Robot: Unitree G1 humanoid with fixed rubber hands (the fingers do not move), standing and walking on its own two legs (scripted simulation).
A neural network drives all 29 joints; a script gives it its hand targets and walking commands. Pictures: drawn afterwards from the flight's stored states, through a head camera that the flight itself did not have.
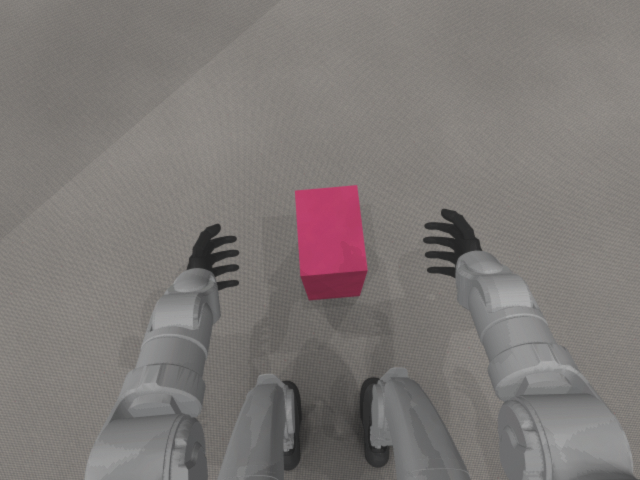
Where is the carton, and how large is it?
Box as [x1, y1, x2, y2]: [295, 185, 367, 299]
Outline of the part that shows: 356,185 295,191 300,276 309,299 359,295 367,269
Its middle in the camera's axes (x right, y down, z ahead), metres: +0.03 +0.02 +1.00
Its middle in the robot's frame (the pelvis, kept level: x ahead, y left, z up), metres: +0.55 +0.00 -0.54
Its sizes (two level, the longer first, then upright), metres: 0.203 0.144 0.288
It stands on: the floor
